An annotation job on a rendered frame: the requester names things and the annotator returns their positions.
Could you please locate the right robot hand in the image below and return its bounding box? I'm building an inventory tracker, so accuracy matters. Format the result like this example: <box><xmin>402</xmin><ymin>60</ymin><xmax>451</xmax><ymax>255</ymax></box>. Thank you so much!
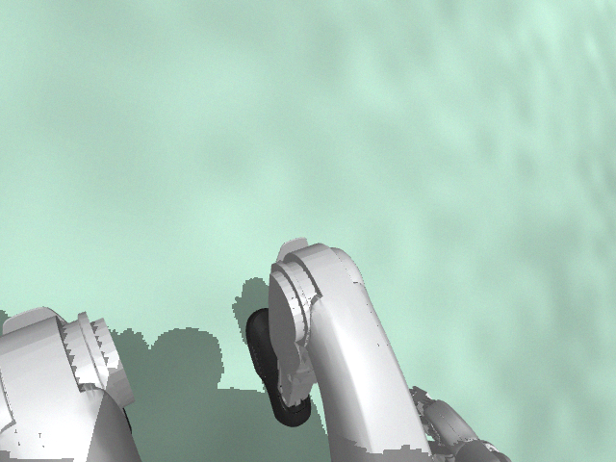
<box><xmin>409</xmin><ymin>386</ymin><xmax>480</xmax><ymax>462</ymax></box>

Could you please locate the right robot foot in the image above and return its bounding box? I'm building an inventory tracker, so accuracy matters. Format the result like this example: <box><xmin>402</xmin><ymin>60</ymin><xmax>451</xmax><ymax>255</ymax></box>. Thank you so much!
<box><xmin>245</xmin><ymin>308</ymin><xmax>311</xmax><ymax>427</ymax></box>

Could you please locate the right robot arm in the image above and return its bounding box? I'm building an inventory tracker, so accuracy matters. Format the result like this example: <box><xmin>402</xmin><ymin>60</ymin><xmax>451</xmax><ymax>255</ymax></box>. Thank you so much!
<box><xmin>455</xmin><ymin>440</ymin><xmax>512</xmax><ymax>462</ymax></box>

